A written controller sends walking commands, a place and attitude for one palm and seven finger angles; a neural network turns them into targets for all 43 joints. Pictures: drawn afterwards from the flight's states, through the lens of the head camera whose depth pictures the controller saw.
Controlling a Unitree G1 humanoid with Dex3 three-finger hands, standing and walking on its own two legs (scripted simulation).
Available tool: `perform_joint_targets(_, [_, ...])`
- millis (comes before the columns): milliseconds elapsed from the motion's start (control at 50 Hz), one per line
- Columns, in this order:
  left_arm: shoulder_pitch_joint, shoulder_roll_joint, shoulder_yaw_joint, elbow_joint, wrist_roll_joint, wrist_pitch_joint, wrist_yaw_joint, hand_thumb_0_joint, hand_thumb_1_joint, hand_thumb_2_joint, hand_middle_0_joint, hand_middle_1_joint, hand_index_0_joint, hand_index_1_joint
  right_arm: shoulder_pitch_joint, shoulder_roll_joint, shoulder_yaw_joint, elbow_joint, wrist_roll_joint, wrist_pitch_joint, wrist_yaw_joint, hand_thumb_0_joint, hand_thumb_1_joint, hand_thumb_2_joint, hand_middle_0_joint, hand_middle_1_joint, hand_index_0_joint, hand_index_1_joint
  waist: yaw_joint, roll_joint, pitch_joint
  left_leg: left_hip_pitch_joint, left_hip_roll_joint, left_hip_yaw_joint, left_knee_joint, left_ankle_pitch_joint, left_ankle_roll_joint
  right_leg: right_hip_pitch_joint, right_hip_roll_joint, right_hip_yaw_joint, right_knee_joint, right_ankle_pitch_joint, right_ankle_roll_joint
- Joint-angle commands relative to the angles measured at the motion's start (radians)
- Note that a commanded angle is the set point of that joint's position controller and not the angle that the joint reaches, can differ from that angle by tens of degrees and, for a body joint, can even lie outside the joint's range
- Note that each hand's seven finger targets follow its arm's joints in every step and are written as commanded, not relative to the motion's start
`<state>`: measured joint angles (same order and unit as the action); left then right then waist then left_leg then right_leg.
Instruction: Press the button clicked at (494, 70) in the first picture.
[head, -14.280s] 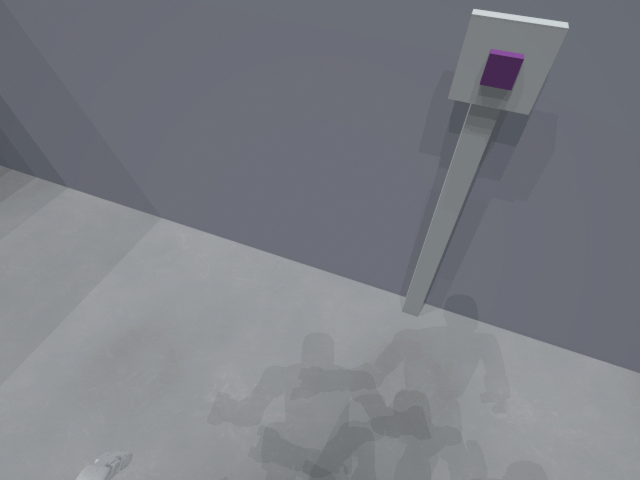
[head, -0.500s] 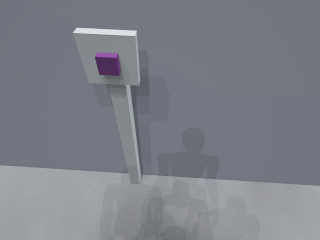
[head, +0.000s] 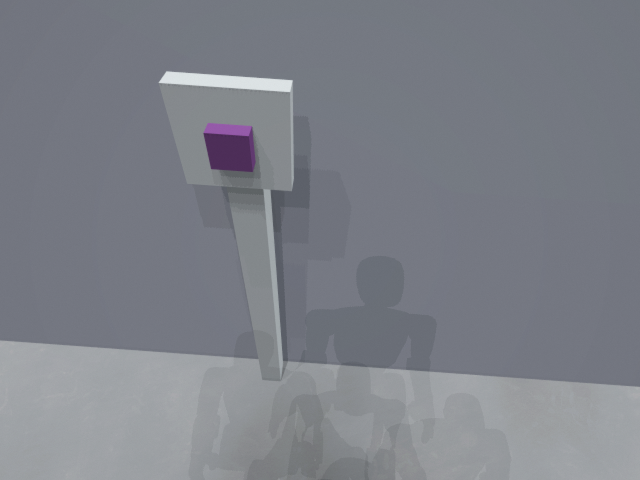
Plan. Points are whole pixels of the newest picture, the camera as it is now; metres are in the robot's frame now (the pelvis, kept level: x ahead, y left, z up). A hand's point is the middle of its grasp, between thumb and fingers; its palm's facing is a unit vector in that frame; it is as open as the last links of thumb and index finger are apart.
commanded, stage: raise the hand and make a fist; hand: left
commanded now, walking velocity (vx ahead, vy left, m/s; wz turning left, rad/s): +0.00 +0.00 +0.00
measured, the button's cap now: (231, 146) +0.49 +0.16 +0.16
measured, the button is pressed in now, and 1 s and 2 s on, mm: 0 0 0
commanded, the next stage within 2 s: none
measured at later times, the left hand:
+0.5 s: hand (199, 479) +0.13 +0.15 -0.04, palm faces +0.05 -1.00 -0.01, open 5.3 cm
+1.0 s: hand (156, 398) +0.19 +0.19 +0.07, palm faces +0.10 -0.99 -0.07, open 3.1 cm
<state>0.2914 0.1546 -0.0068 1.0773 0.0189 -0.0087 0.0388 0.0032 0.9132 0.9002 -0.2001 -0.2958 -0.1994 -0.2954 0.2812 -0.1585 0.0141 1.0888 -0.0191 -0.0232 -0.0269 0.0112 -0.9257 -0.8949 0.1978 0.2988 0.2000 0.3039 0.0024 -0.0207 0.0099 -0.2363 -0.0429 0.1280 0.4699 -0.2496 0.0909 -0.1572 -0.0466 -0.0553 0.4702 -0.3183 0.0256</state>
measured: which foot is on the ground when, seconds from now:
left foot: down 0.00-1.00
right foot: down 0.00-1.00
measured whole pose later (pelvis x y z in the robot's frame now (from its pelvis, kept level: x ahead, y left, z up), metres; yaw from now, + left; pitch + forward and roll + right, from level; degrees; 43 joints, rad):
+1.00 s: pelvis +0.01 -0.04 -0.03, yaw +4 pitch +7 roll -1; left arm 0.49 0.26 0.28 -0.17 -0.35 -0.27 -0.33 0.02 0.90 0.90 -1.22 -1.41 -1.22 -1.41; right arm 0.31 -0.25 0.00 0.59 0.05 -0.23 -0.05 0.01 -0.91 -0.90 0.20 0.30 0.20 0.30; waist 0.01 0.03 -0.10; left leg -0.52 0.00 0.01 0.80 -0.40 0.03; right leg -0.47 0.05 -0.09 0.76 -0.41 -0.06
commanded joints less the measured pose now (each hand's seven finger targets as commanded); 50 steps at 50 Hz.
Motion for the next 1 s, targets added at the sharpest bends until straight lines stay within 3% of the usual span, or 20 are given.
perform_joint_targets(0, [0.09,0.08,0.01,-0.011,-0.002,-0.01,0.009,0.0,0.9,0.9,-0.2,-0.3,-0.2,-0.3,0.051,-0.099,-0.019,-0.017,0.003,-0.015,-0.003,0.0,-0.9,-0.9,0.2,0.3,0.2,0.3,-0.001,0.041,0.015,0.071,0.169,-0.175,-0.101,0.285,-0.022,-0.046,-0.055,0.05,-0.054,0.161,-0.049])
perform_joint_targets(40, [0.116,0.095,0.001,0.004,0.008,-0.017,0.043,0.0,0.9,0.9,-0.2,-0.3,-0.2,-0.3,-0.006,-0.146,-0.022,-0.087,0.018,-0.011,0.001,0.0,-0.9,-0.9,0.2,0.3,0.2,0.3,0.008,0.004,0.079,0.021,0.196,-0.184,0.045,0.464,-0.05,-0.111,-0.072,0.094,-0.084,0.224,-0.042])
perform_joint_targets(60, [-0.588,0.354,0.166,-1.612,-0.18,-0.204,0.048,0.0,0.9,0.9,-0.228,-0.33,-0.228,-0.33,0.041,-0.298,-0.073,-0.447,0.06,-0.149,-0.021,0.0,-0.9,-0.9,0.2,0.3,0.2,0.3,-0.12,0.188,-0.427,0.352,0.104,-0.228,-0.018,0.515,-0.116,-0.125,0.03,-0.024,0.027,0.329,-0.052])
perform_joint_targets(80, [-0.149,0.278,0.124,-1.414,-0.106,-0.151,0.078,0.0,0.9,0.9,-0.255,-0.36,-0.255,-0.36,-0.035,-0.195,-0.011,-0.377,0.056,-0.256,-0.045,0.0,-0.9,-0.9,0.2,0.3,0.2,0.3,-0.016,0.362,-0.432,0.462,0.174,-0.269,-0.108,0.617,-0.157,-0.198,0.038,0.0,0.2,0.091,-0.065])
perform_joint_targets(100, [-0.106,0.198,0.078,-1.307,-0.119,-0.099,0.128,0.0,0.9,0.9,-0.282,-0.39,-0.282,-0.39,-0.044,-0.187,-0.035,-0.298,0.049,-0.278,-0.053,0.0,-0.9,-0.9,0.2,0.3,0.2,0.3,-0.031,0.316,-0.342,0.328,0.169,-0.266,-0.153,0.514,-0.201,-0.25,0.037,0.003,0.247,-0.042,-0.054])
perform_joint_targets(120, [0.208,-0.049,-0.068,-1.079,-0.134,0.005,0.125,0.0,0.9,0.9,-0.31,-0.42,-0.31,-0.42,-0.006,-0.142,-0.034,-0.296,0.067,-0.274,-0.037,0.0,-0.9,-0.9,0.2,0.3,0.2,0.3,-0.039,0.251,-0.19,0.248,0.157,-0.268,-0.167,0.395,-0.174,-0.305,0.036,0.004,0.26,-0.067,-0.049])
perform_joint_targets(160, [0.065,-0.01,-0.06,-1.297,-0.17,-0.04,0.089,0.0,0.9,0.9,-0.365,-0.48,-0.365,-0.48,-0.049,-0.202,-0.06,-0.407,0.066,-0.3,-0.027,0.0,-0.9,-0.9,0.2,0.3,0.2,0.3,-0.049,0.155,-0.063,0.112,0.138,-0.247,-0.101,0.194,-0.136,-0.303,0.032,-0.009,0.176,-0.067,-0.048])
perform_joint_targets(200, [0.174,0.018,-0.001,-1.162,-0.17,-0.11,0.04,0.0,0.9,0.9,-0.42,-0.54,-0.42,-0.54,-0.06,-0.216,-0.068,-0.47,0.049,-0.308,-0.021,0.0,-0.9,-0.9,0.2,0.3,0.2,0.3,-0.048,-0.047,-0.035,-0.038,0.084,-0.207,0.028,0.049,-0.099,-0.287,0.047,-0.032,0.051,-0.007,-0.055])
perform_joint_targets(260, [0.396,0.026,0.107,-0.968,-0.223,-0.265,-0.111,0.0,0.9,0.9,-0.502,-0.63,-0.502,-0.63,-0.112,-0.224,-0.079,-0.531,0.037,-0.267,-0.006,0.0,-0.9,-0.9,0.2,0.3,0.2,0.3,0.006,-0.238,-0.046,-0.25,0.05,-0.17,0.162,-0.008,-0.101,-0.376,0.056,-0.04,0.134,-0.038,-0.057])
perform_joint_targets(280, [0.405,0.051,0.143,-0.948,-0.249,-0.33,-0.178,0.0,0.9,0.9,-0.53,-0.66,-0.53,-0.66,-0.144,-0.217,-0.091,-0.557,0.043,-0.257,-0.003,0.0,-0.9,-0.9,0.2,0.3,0.2,0.3,0.02,-0.365,-0.016,-0.344,0.043,-0.152,0.201,-0.062,-0.102,-0.399,0.055,-0.023,0.151,-0.105,-0.052])
perform_joint_targets(320, [0.375,0.114,0.178,-0.939,-0.274,-0.443,-0.309,0.0,0.9,0.9,-0.585,-0.72,-0.585,-0.72,-0.185,-0.238,-0.101,-0.626,0.049,-0.245,0.012,0.0,-0.9,-0.9,0.2,0.3,0.2,0.3,0.021,-0.311,0.003,-0.43,0.02,-0.12,0.273,-0.117,-0.105,-0.4,0.03,0.067,0.163,-0.174,-0.059])
perform_joint_targets(360, [0.372,0.2,0.262,-0.99,-0.274,-0.466,-0.369,0.0,0.9,0.9,-0.64,-0.78,-0.64,-0.78,-0.219,-0.234,-0.101,-0.699,0.06,-0.233,0.017,0.0,-0.9,-0.9,0.2,0.3,0.2,0.3,0.048,-0.091,-0.05,-0.439,0.002,-0.095,0.307,-0.126,-0.092,-0.371,0.017,0.111,0.187,-0.179,-0.064])
perform_joint_targets(400, [0.278,0.274,0.312,-1.188,-0.286,-0.459,-0.364,0.0,0.9,0.9,-0.695,-0.84,-0.695,-0.84,-0.208,-0.22,-0.094,-0.737,0.06,-0.217,0.011,0.0,-0.9,-0.9,0.2,0.3,0.2,0.3,0.065,0.117,-0.128,-0.413,0.003,-0.086,0.32,-0.113,-0.082,-0.367,0.02,0.128,0.221,-0.188,-0.071])
perform_joint_targets(480, [0.13,0.255,0.317,-1.535,-0.329,-0.525,-0.284,0.0,0.9,0.9,-0.805,-0.96,-0.805,-0.96,-0.129,-0.166,-0.081,-0.754,0.051,-0.22,-0.008,0.0,-0.9,-0.9,0.2,0.3,0.2,0.3,0.011,0.218,-0.318,-0.304,0.033,-0.123,0.374,-0.014,-0.058,-0.354,0.041,0.134,0.25,-0.05,-0.06])
perform_joint_targets(600, [0.02,0.187,0.156,-1.419,-0.335,-0.594,-0.368,0.0,0.9,0.9,-0.97,-1.14,-0.97,-1.14,-0.087,-0.207,-0.052,-0.659,0.055,-0.267,-0.023,0.0,-0.9,-0.9,0.2,0.3,0.2,0.3,-0.121,0.059,-0.155,-0.389,0.052,-0.183,0.467,-0.037,-0.043,-0.449,0.028,0.19,0.21,0.029,0.005])
perform_joint_targets(660, [0.111,0.264,0.226,-1.226,-0.325,-0.442,-0.455,0.0,0.9,0.9,-1.053,-1.23,-1.053,-1.23,-0.096,-0.227,-0.061,-0.657,0.078,-0.256,-0.037,0.0,-0.9,-0.9,0.2,0.3,0.2,0.3,-0.076,-0.058,-0.144,-0.445,0.048,-0.171,0.442,-0.073,-0.04,-0.368,-0.014,0.256,0.13,-0.011,0.05])
perform_joint_targets(720, [0.152,0.334,0.34,-1.23,-0.352,-0.276,-0.488,0.0,0.9,0.9,-1.135,-1.32,-1.135,-1.32,-0.139,-0.218,-0.056,-0.699,0.09,-0.234,-0.044,0.0,-0.9,-0.9,0.2,0.3,0.2,0.3,0.005,-0.03,-0.265,-0.401,0.039,-0.171,0.392,-0.007,-0.046,-0.198,-0.055,0.282,0.132,0.12,0.069])
perform_joint_targets(800, [0.193,0.33,0.477,-1.383,-0.432,-0.245,-0.4,0.0,0.9,0.9,-1.245,-1.44,-1.245,-1.44,-0.165,-0.167,-0.042,-0.718,0.076,-0.226,-0.044,0.0,-0.9,-0.9,0.2,0.3,0.2,0.3,0.066,-0.054,-0.356,-0.323,0.044,-0.182,0.332,0.11,-0.063,-0.053,-0.037,0.214,0.175,0.409,0.07])
perform_joint_targets(900, [0.164,0.216,0.334,-1.452,-0.401,-0.33,-0.353,0.0,0.9,0.9,-1.3,-1.5,-1.3,-1.5,-0.119,-0.176,-0.042,-0.689,0.071,-0.27,-0.025,0.0,-0.9,-0.9,0.2,0.3,0.2,0.3,0.011,-0.005,-0.215,-0.253,0.045,-0.174,0.278,0.143,-0.056,-0.184,0.01,0.138,0.17,0.392,0.041])
perform_joint_targets(980, [0.141,0.22,0.262,-1.396,-0.358,-0.295,-0.387,0.0,0.9,0.9,-1.3,-1.5,-1.3,-1.5,-0.095,-0.205,-0.053,-0.671,0.082,-0.299,-0.031,0.0,-0.9,-0.9,0.2,0.3,0.2,0.3,-0.018,0.04,-0.166,-0.206,0.049,-0.17,0.234,0.07,-0.045,-0.279,0.04,0.077,0.129,0.155,-0.001])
